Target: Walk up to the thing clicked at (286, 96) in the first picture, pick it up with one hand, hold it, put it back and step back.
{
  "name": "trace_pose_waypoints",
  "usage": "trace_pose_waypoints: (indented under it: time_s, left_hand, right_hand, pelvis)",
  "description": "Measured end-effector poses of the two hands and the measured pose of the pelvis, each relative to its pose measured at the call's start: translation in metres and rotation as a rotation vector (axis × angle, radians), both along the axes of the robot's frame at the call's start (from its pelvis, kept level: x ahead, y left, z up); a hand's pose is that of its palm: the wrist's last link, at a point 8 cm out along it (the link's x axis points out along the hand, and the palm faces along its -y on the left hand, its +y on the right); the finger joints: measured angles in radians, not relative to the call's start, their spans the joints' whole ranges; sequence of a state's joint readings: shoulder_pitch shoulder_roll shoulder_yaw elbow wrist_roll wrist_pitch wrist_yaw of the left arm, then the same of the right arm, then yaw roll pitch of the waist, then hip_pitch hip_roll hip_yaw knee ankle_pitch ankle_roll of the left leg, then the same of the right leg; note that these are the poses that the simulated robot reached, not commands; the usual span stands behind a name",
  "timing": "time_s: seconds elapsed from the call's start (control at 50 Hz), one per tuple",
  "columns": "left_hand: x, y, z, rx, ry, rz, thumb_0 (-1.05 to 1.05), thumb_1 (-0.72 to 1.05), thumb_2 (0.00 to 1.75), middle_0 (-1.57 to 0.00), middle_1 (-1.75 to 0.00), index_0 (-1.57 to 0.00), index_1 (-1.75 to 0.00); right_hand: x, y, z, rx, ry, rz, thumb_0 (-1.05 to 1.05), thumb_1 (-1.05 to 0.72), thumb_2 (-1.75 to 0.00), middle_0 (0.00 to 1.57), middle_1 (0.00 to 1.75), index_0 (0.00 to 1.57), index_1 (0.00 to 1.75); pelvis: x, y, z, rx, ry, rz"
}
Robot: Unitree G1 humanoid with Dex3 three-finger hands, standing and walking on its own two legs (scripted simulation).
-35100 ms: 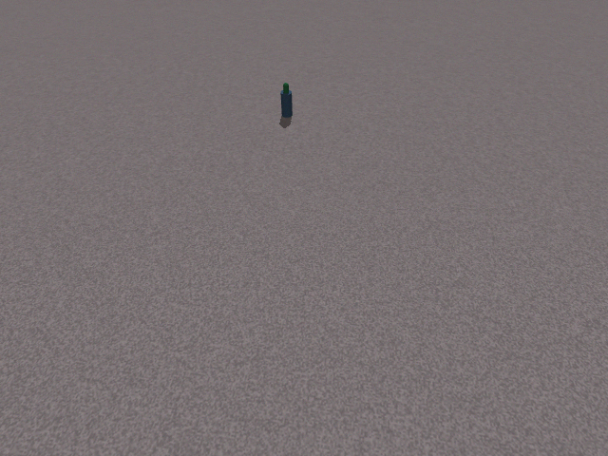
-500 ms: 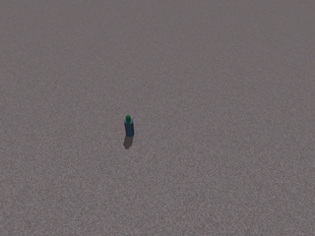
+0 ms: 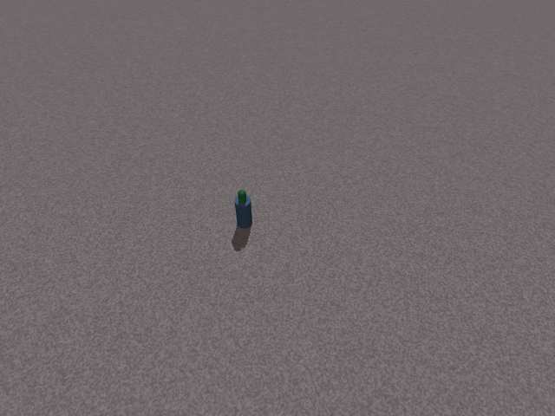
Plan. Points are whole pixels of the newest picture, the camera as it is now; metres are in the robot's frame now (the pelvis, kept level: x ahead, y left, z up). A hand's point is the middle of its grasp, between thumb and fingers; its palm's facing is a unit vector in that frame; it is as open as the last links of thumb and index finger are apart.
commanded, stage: step back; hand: left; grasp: from the side
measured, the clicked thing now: (243, 207) +1.03 +0.19 -0.65
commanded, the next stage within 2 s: stand in 0.14 s
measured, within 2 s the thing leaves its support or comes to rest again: neither
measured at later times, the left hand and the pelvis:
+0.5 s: hand out of the picture +0.10 +0.25 -0.13, palm faces -0.02 -0.94 -0.33, open 7.4 cm; pelvis +0.00 +0.00 +0.02, yaw +0 degrees
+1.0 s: hand out of the picture +0.06 +0.25 -0.14, palm faces -0.03 -0.94 -0.33, open 7.4 cm; pelvis -0.01 +0.00 +0.02, yaw +0 degrees
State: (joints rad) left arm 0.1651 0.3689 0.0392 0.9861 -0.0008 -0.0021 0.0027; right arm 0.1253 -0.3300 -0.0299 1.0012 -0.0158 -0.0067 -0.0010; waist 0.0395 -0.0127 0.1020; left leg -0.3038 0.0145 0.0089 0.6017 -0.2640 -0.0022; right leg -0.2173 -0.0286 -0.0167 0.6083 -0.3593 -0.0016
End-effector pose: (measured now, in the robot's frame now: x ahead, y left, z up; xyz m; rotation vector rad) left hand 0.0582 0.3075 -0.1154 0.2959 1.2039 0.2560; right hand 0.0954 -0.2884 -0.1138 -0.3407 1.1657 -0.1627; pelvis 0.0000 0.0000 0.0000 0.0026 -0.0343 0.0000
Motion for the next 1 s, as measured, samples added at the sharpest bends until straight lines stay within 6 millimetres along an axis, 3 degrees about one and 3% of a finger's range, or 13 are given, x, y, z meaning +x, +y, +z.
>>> trace_pose_waypoints:
  time_s: [0.14,0.26,0.44,0.7,1.0]
  left_hand:
    - [0.028,-0.003,0.007,-0.003,-0.035,-0.039,0.0,0.91,0.9,-0.2,-0.3,-0.2,-0.3]
    - [0.04,-0.008,0.016,-0.014,-0.048,-0.055,0.0,0.91,0.9,-0.2,-0.3,-0.2,-0.3]
    - [0.036,-0.013,0.02,-0.023,-0.037,-0.066,0.0,0.91,0.9,-0.2,-0.3,-0.2,-0.3]
    - [0.005,-0.013,0.016,-0.029,0.04,-0.056,0.0,0.91,0.9,-0.2,-0.3,-0.2,-0.3]
    - [-0.002,-0.009,0.016,-0.027,0.047,-0.051,0.0,0.91,0.9,-0.2,-0.3,-0.2,-0.3]
  right_hand:
    - [0.029,0.007,0.007,0.023,-0.061,-0.01,0.01,-0.9,-0.9,0.21,0.3,0.21,0.3]
    - [0.033,0.006,0.014,0.031,-0.076,-0.007,0.01,-0.91,-0.9,0.21,0.3,0.21,0.3]
    - [0.009,-0.003,0.017,0.022,-0.031,-0.036,0.01,-0.91,-0.9,0.21,0.3,0.21,0.3]
    - [-0.035,-0.009,0.013,0.016,0.065,-0.072,0.01,-0.91,-0.9,0.2,0.3,0.21,0.3]
    - [-0.036,-0.004,0.012,0.02,0.06,-0.063,0.01,-0.91,-0.9,0.2,0.3,0.21,0.3]
  pelvis:
    - [0.006,0.001,0.005,-0.011,0.001,-0.005]
    - [0.01,0.003,0.013,-0.008,-0.011,-0.003]
    - [0.005,0.001,0.019,-0.006,-0.027,-0.002]
    - [-0.005,0.0,0.021,-0.008,-0.021,-0.003]
    - [-0.006,0.002,0.021,-0.009,-0.017,-0.004]
